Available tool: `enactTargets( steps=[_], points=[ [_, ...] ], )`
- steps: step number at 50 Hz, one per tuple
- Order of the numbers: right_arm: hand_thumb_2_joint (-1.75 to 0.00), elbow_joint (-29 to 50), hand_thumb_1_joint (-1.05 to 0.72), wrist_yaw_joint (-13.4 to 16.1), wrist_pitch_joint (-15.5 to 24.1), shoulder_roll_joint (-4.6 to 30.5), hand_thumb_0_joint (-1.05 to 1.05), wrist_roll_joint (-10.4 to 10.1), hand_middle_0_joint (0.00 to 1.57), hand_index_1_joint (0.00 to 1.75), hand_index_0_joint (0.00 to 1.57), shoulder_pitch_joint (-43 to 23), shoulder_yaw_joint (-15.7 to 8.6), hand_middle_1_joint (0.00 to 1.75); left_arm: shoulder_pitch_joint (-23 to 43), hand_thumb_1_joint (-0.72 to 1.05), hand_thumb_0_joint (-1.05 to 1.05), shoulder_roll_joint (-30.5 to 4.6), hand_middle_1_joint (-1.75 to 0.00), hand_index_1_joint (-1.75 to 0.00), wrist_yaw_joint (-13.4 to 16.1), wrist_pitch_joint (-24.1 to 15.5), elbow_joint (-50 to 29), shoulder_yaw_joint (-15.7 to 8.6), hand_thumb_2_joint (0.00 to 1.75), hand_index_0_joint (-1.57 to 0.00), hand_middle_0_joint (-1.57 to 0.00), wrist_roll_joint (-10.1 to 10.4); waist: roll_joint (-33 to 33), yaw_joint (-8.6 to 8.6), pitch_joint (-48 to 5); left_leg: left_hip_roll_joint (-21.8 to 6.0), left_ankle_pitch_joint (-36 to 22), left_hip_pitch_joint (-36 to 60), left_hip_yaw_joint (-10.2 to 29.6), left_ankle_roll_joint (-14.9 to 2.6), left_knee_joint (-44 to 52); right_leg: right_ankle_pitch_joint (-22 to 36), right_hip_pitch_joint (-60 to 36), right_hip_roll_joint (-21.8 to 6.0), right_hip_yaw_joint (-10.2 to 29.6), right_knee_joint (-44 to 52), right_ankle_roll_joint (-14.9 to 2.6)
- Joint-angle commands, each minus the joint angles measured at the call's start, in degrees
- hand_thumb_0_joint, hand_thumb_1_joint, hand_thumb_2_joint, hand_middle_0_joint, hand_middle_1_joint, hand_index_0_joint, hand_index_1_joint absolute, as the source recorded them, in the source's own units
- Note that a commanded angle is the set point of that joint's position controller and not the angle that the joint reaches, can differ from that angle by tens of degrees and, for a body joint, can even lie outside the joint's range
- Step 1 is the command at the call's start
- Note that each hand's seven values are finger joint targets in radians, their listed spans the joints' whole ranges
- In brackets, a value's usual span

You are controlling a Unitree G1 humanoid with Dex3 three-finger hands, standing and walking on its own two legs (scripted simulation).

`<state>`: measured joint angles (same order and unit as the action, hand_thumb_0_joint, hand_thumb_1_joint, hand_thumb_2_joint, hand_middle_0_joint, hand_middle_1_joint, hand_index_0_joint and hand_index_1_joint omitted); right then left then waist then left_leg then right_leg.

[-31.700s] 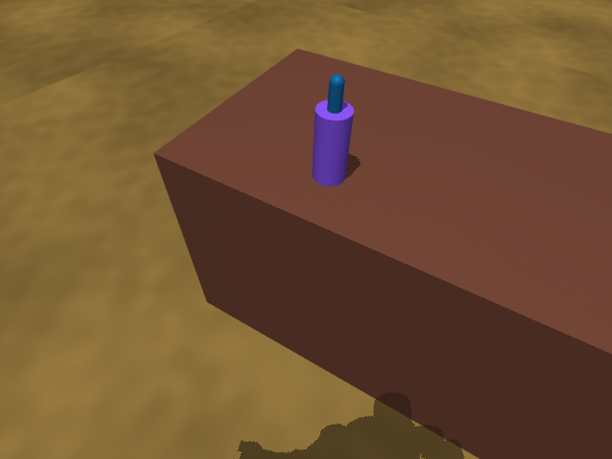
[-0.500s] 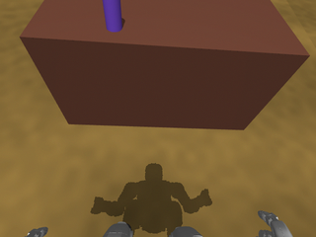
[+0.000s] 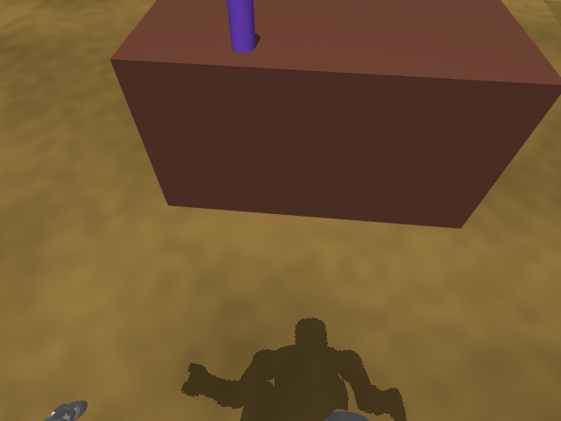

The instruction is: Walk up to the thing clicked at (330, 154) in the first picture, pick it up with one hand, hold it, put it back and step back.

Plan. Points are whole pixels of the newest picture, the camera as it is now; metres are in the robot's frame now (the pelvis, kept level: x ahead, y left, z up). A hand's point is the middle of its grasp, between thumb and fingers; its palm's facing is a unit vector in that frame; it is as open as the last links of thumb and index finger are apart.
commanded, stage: step back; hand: left
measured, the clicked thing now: (240, 6) +1.13 +0.17 +0.06
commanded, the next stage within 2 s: stand in 0.88 s
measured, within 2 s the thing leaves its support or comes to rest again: neither
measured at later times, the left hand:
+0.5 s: hand out of the picture +0.05 +0.28 -0.14, palm faces +0.06 -0.93 -0.37, open 7.4 cm
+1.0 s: hand (108, 414) +0.14 +0.27 -0.13, palm faces +0.00 -0.94 -0.34, open 7.4 cm
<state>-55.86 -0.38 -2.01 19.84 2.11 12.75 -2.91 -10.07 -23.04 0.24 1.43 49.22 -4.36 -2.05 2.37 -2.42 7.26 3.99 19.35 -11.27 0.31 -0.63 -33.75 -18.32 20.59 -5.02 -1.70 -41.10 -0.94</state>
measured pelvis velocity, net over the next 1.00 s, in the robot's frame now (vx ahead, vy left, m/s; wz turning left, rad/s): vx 0.05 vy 0.02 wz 0.00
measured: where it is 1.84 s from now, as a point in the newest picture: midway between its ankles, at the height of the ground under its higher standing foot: outside the picture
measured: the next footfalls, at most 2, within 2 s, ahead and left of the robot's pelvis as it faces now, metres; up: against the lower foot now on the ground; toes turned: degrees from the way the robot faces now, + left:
left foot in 0.48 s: +0.09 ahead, +0.15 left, +0.00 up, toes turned +0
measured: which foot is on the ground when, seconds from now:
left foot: down 0.00-0.24, up 0.26-0.46, down 0.48-1.00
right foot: down 0.00-1.00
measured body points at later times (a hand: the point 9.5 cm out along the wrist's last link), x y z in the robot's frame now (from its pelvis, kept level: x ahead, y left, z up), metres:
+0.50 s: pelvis +0.01 +0.01 +0.01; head +0.03 +0.01 +0.46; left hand +0.05 +0.33 -0.12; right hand +0.10 -0.30 -0.12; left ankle +0.05 +0.15 -0.72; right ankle +0.03 -0.12 -0.72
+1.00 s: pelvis +0.05 +0.02 +0.02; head +0.07 +0.02 +0.47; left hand +0.14 +0.32 -0.11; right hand +0.17 -0.27 -0.10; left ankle +0.05 +0.15 -0.72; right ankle +0.03 -0.12 -0.72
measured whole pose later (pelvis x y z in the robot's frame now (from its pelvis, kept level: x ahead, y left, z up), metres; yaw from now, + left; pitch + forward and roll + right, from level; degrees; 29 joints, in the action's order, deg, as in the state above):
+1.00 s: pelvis +0.05 +0.02 +0.02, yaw +0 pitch -2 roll +0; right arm -61.4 -0.5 0.9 19.5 0.2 2.1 -1.0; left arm -4.1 -20.2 -0.2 -0.8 62.2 -0.5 0.0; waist -0.1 -0.8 3.9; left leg -1.2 13.2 -10.7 0.4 1.0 -25.7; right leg -15.3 7.8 -2.3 -0.5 -25.0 1.9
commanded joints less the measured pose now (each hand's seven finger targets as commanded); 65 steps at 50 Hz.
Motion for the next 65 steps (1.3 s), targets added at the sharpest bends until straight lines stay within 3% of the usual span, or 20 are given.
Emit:
enactTargets(
  steps=[1,3,5,7,10,11,12,13,14,17,21,24,26,27,28,29,32,39,54,65],
  points=[
    [-0.90,5.44,-0.90,0.46,2.98,21.52,0.00,0.35,0.20,0.30,0.20,-3.96,-4.82,0.30,4.25,0.90,0.00,-12.79,-0.30,-0.30,0.53,-1.67,-2.50,-2.92,0.90,-0.20,-0.20,0.40,-12.42,3.32,-1.43,-24.84,32.80,-10.85,33.54,-14.09,24.51,-14.06,5.43,1.18,4.57,-9.70,0.13],
    [-0.90,6.13,-0.90,0.30,3.33,15.40,0.00,1.04,0.20,0.30,0.20,-7.38,-3.07,0.30,2.20,0.90,0.00,-11.63,-0.30,-0.30,-0.54,-2.18,-0.93,-2.95,0.90,-0.20,-0.20,0.86,-8.34,0.84,1.50,-17.61,22.04,-11.86,20.07,-10.60,21.13,-10.69,1.01,1.83,4.19,-6.51,-0.37],
    [-0.90,5.59,-0.90,0.36,3.94,13.58,0.00,0.89,0.20,0.30,0.20,-5.72,-2.79,0.30,0.39,0.90,0.00,-9.72,-0.30,-0.30,-0.92,-2.76,0.15,-2.20,0.90,-0.20,-0.20,0.85,-10.45,1.63,0.29,-14.39,11.93,-4.77,15.93,-8.08,19.25,-4.63,3.77,2.72,1.76,-0.99,-0.21],
    [-0.90,4.68,-0.90,-0.18,3.66,14.91,0.00,0.40,0.20,0.30,0.20,-4.94,-3.37,0.30,0.40,0.90,0.00,-8.82,-0.30,-0.30,-0.92,-3.29,1.56,-2.18,0.90,-0.20,-0.20,0.79,-11.19,2.41,-1.64,-14.23,12.22,-5.55,14.26,-7.42,17.98,-3.43,-2.97,4.72,-0.79,5.53,0.48],
    [-0.90,5.20,-0.90,-0.52,2.11,12.41,0.00,-0.42,0.20,0.30,0.20,-6.56,-2.49,0.30,-4.60,0.90,0.00,-8.33,-0.30,-0.30,0.18,-4.55,4.35,-2.16,0.90,-0.20,-0.20,0.16,-9.25,-0.43,-5.04,-10.93,12.16,-10.73,7.18,-4.66,7.96,2.06,-16.91,6.40,-1.16,18.44,-0.61],
    [-0.90,5.54,-0.90,-0.36,2.07,10.39,0.00,-0.63,0.20,0.30,0.20,-5.04,-1.84,0.30,-6.38,0.90,0.00,-10.15,-0.30,-0.30,0.62,-4.91,5.11,-2.89,0.90,-0.20,-0.20,-0.29,-4.00,-0.76,-6.27,-8.35,11.47,-15.37,5.15,-3.16,0.61,-1.50,-21.89,2.05,7.28,20.73,-1.75],
    [-0.90,6.65,-0.90,-0.37,2.21,8.48,0.00,-0.68,0.20,0.30,0.20,-6.04,-1.37,0.30,-7.95,0.90,0.00,-14.41,-0.30,-0.30,1.01,-5.39,5.08,-3.94,0.90,-0.20,-0.20,-1.06,4.66,-1.99,-6.22,-1.75,11.47,-24.65,2.12,-0.80,-11.33,-13.36,-23.57,-9.16,26.69,27.39,-6.40],
    [-0.90,5.82,-0.90,0.19,1.96,11.12,0.00,-0.21,0.20,0.30,0.20,-5.31,-2.14,0.30,-5.04,0.90,0.00,-17.20,-0.30,-0.30,0.99,-5.40,4.09,-4.48,0.90,-0.20,-0.20,-0.82,2.01,-1.56,-3.70,-3.37,14.19,-21.85,5.80,-0.41,-16.98,-23.77,-13.99,-17.54,34.13,30.47,-11.07],
    [-0.90,4.82,-0.90,0.27,2.11,13.59,0.00,-0.05,0.20,0.30,0.20,-3.42,-3.11,0.30,-0.94,0.90,0.00,-17.47,-0.30,-0.30,0.87,-5.39,2.78,-4.42,0.90,-0.20,-0.20,-0.71,0.85,0.03,-0.44,-5.61,13.06,-18.22,7.91,-0.26,-19.06,-26.51,-6.23,-19.36,35.05,30.62,-13.87],
    [-0.90,3.51,-0.90,-0.45,2.72,12.17,0.00,-0.55,0.20,0.30,0.20,-1.96,-2.77,0.30,0.46,0.90,0.00,-13.06,-0.30,-0.30,0.88,-5.98,2.62,-3.11,0.90,-0.20,-0.20,-0.26,0.11,1.35,-2.23,-6.34,7.74,-14.90,7.70,-0.22,-14.95,-10.99,-7.43,-12.05,20.57,27.05,-10.01],
    [-0.90,2.83,-0.90,-0.71,2.99,11.00,0.00,-0.69,0.20,0.30,0.20,-0.51,-2.46,0.30,3.50,0.90,0.00,-13.35,-0.30,-0.30,0.38,-5.45,2.40,-2.77,0.90,-0.20,-0.20,-0.27,5.78,1.88,-5.65,-6.07,4.38,-6.38,1.58,0.70,-3.50,-0.92,-4.45,-9.27,12.46,22.21,-8.32],
    [-0.90,0.77,-0.90,0.37,3.70,11.13,0.00,-0.13,0.20,0.30,0.20,1.24,-3.02,0.30,4.16,0.90,0.00,-10.27,-0.30,-0.30,-0.05,-4.06,2.11,-0.92,0.90,-0.20,-0.20,0.59,3.06,3.82,-7.59,-3.74,-7.98,3.94,-0.15,0.63,8.41,7.72,-0.44,-4.72,6.01,12.05,-4.74],
    [-0.90,1.90,-0.90,1.03,4.32,14.99,0.00,0.34,0.20,0.30,0.20,-1.83,-3.32,0.30,1.97,0.90,0.00,-6.52,-0.30,-0.30,-0.21,-3.42,2.35,0.26,0.90,-0.20,-0.20,1.68,-6.42,2.23,-9.72,-15.54,-8.06,3.33,16.09,-3.65,13.17,5.26,1.36,1.52,1.61,4.78,-0.62],
    [-0.90,2.58,-0.90,0.99,4.14,17.36,0.00,-0.12,0.20,0.30,0.20,-5.56,-3.19,0.30,1.29,0.90,0.00,-8.20,-0.30,-0.30,0.02,-2.76,4.02,-0.20,0.90,-0.20,-0.20,2.05,-8.32,0.72,-8.76,-19.86,1.07,-4.73,19.98,-8.02,15.18,-7.05,-3.62,3.96,0.11,4.24,-0.20],
    [-0.90,2.71,-0.90,0.76,3.84,17.69,0.00,-0.36,0.20,0.30,0.20,-8.00,-3.16,0.30,0.48,0.90,0.00,-9.39,-0.30,-0.30,-0.02,-2.57,5.18,-0.46,0.90,-0.20,-0.20,1.72,-7.93,0.41,-7.48,-19.74,6.01,-10.98,18.73,-9.33,15.54,-8.48,-10.06,2.98,1.12,4.53,-0.43],
    [-0.90,2.44,-0.90,0.65,3.60,16.61,0.00,-0.25,0.20,0.30,0.20,-9.13,-2.66,0.30,0.26,0.90,0.00,-9.19,-0.30,-0.30,-0.11,-2.80,5.67,-0.22,0.90,-0.20,-0.20,1.37,-7.25,-0.25,-6.70,-17.51,5.19,-11.15,15.36,-7.40,14.66,-6.10,-11.44,2.67,1.31,9.01,-0.74],
    [-0.90,1.53,-0.90,0.90,4.00,13.50,0.00,-0.59,0.20,0.30,0.20,-9.00,-1.73,0.30,0.35,0.90,0.00,-10.16,-0.30,-0.30,0.21,-3.46,6.75,-0.42,0.90,-0.20,-0.20,1.58,-7.80,0.26,-8.50,-12.04,-10.67,-6.20,8.34,-2.18,9.72,9.50,-12.06,0.41,4.15,12.66,-1.44],
    [-0.90,-0.95,-0.90,1.27,4.17,12.80,0.00,-1.33,0.20,0.30,0.20,-9.90,-1.41,0.30,3.65,0.90,0.00,-10.41,-0.30,-0.30,0.65,-3.37,8.06,0.22,0.90,-0.20,-0.20,1.62,-5.86,1.20,-12.26,-12.08,-27.02,1.17,5.43,-2.18,7.79,18.74,-13.78,-1.08,3.87,13.64,-0.95],
    [-0.90,-3.46,-0.90,0.42,3.92,11.74,0.00,-1.73,0.20,0.30,0.20,-12.33,-0.28,0.30,7.96,0.90,0.00,-9.74,-0.30,-0.30,0.40,-3.91,11.28,1.57,0.90,-0.20,-0.20,1.66,-2.09,2.58,-11.89,-11.46,-25.48,6.80,4.09,-0.38,13.17,22.60,-16.56,-2.74,5.33,22.15,0.53],
    [-0.90,-4.80,-0.90,0.29,3.88,12.09,0.00,-1.67,0.20,0.30,0.20,-12.23,0.15,0.30,8.27,0.90,0.00,-9.68,-0.30,-0.30,0.10,-3.88,12.34,1.61,0.90,-0.20,-0.20,1.57,-3.00,2.41,-10.27,-11.49,-19.23,6.32,4.14,0.36,16.06,16.70,-16.19,-2.67,5.70,25.13,0.43]
  ],
)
